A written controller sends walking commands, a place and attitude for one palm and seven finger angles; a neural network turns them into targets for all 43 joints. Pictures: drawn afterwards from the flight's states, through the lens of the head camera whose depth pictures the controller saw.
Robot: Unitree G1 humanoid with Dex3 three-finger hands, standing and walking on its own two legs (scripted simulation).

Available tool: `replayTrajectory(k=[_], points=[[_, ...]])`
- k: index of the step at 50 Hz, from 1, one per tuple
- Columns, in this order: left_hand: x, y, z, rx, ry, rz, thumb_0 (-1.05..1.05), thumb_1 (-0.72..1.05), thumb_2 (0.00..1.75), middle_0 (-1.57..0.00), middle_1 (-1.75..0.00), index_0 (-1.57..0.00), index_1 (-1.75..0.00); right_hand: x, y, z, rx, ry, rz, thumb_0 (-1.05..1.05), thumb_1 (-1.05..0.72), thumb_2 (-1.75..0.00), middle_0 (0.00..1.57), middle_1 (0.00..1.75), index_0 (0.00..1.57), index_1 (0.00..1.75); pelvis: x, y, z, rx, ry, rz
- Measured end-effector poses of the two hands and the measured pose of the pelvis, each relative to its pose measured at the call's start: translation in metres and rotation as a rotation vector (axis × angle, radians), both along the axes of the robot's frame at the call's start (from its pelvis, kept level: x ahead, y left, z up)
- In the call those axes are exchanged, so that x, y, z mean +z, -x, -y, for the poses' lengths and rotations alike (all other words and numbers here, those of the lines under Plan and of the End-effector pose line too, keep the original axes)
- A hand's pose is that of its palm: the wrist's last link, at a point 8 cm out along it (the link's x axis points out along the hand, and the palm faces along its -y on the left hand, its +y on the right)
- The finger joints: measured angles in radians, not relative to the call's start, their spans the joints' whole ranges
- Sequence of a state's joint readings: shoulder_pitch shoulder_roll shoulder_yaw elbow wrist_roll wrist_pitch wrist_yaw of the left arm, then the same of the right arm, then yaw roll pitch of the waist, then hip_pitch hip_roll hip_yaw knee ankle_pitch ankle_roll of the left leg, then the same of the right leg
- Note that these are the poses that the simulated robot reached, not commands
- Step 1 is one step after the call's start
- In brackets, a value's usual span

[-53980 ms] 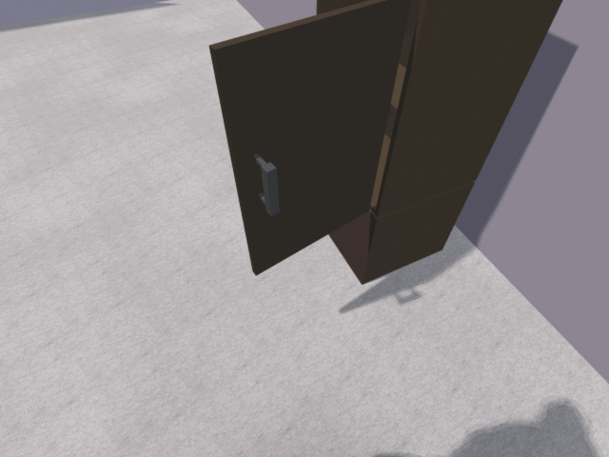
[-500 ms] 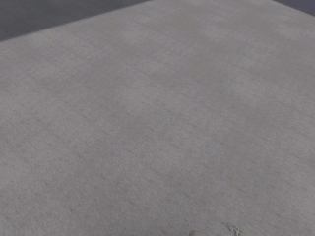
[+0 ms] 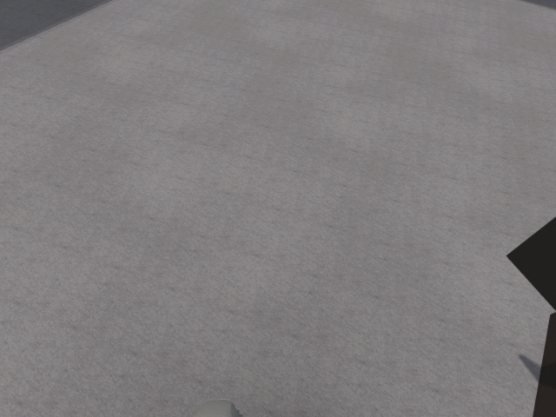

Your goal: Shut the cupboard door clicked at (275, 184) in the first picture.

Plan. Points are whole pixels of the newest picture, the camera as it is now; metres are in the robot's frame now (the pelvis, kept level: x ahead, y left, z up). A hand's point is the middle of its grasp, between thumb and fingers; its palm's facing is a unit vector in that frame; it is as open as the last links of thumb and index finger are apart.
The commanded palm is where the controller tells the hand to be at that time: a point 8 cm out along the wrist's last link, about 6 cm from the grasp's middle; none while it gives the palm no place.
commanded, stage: turn to face it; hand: left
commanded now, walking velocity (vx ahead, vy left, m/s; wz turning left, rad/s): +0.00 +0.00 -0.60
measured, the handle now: out of the picture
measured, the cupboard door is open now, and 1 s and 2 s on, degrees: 57 57 57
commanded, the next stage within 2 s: take the last steps up to it in 1.74 s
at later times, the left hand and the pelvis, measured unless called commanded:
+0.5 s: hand (191, 373) +0.19 +0.16 -0.15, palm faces -0.32 -0.90 -0.28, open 7.4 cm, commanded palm none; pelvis +0.01 +0.00 -0.01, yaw -19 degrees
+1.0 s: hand (198, 346) +0.24 +0.16 -0.17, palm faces -0.54 -0.82 -0.19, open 7.4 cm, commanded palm none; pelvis +0.05 +0.03 +0.01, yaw -36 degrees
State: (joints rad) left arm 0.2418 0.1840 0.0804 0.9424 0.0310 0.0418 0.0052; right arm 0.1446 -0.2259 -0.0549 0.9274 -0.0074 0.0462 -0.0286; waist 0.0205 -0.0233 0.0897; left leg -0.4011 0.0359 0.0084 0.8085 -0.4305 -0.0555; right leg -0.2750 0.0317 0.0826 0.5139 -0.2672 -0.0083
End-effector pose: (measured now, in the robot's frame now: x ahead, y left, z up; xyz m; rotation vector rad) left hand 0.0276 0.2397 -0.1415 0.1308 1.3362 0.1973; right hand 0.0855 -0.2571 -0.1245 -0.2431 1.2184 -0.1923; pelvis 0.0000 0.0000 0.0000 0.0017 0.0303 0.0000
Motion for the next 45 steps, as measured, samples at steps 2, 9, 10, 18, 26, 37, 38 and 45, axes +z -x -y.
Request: replayTrajectory(k=[2,9,10,18,26,37,38,45], points=[[-0.006,-0.013,-0.013,-0.024,0.003,0.009,0.01,0.91,0.9,-0.2,-0.3,-0.2,-0.3,0.001,-0.001,-0.008,-0.018,0.009,0.031,0.01,-0.91,-0.9,0.2,0.3,0.2,0.3,-0.004,-0.002,-0.01,-0.026,0.007,0.001],[-0.001,-0.075,-0.043,-0.142,-0.01,0.075,0.01,0.91,0.9,-0.2,-0.3,-0.19,-0.3,0.009,0.026,-0.035,-0.072,0.005,0.046,0.01,-0.91,-0.9,0.2,0.3,0.2,0.3,0.0,-0.005,-0.025,-0.121,0.028,0.015],[0.003,-0.085,-0.044,-0.159,-0.012,0.09,0.01,0.91,0.9,-0.2,-0.3,-0.19,-0.3,0.01,0.032,-0.036,-0.084,0.001,0.036,0.01,-0.91,-0.9,0.2,0.3,0.2,0.3,0.002,-0.005,-0.026,-0.132,0.033,0.015],[0.022,-0.148,-0.017,-0.329,-0.034,0.166,0.01,0.91,0.9,-0.19,-0.3,-0.19,-0.29,-0.003,0.082,-0.026,-0.23,-0.042,-0.023,0.01,-0.9,-0.9,0.2,0.3,0.2,0.3,0.002,-0.006,-0.017,-0.245,0.035,0.009],[0.023,-0.17,0.037,-0.467,-0.048,0.2,0.01,0.91,0.9,-0.2,-0.3,-0.19,-0.3,-0.027,0.121,0.012,-0.379,-0.045,-0.068,0.01,-0.91,-0.9,0.2,0.3,0.2,0.3,-0.01,-0.01,0.002,-0.337,0.017,0.012],[0.002,-0.168,0.046,-0.525,0.027,0.092,0.01,0.91,0.9,-0.2,-0.3,-0.2,-0.3,0.002,0.093,0.01,-0.435,0.014,0.027,0.01,-0.91,-0.9,0.2,0.3,0.2,0.3,-0.003,-0.027,-0.009,-0.447,0.009,-0.002],[-0.002,-0.171,0.043,-0.53,0.033,0.084,0.01,0.91,0.9,-0.2,-0.3,-0.2,-0.3,0.003,0.09,0.007,-0.441,0.022,0.038,0.01,-0.91,-0.9,0.2,0.3,0.2,0.3,-0.005,-0.03,-0.012,-0.46,0.012,-0.004],[-0.01,-0.204,0.028,-0.597,0.04,0.046,0.01,0.91,0.9,-0.2,-0.3,-0.2,-0.3,0.015,0.091,-0.027,-0.489,0.044,0.062,0.01,-0.91,-0.9,0.2,0.3,0.2,0.3,-0.002,-0.044,-0.027,-0.561,0.036,-0.006]])
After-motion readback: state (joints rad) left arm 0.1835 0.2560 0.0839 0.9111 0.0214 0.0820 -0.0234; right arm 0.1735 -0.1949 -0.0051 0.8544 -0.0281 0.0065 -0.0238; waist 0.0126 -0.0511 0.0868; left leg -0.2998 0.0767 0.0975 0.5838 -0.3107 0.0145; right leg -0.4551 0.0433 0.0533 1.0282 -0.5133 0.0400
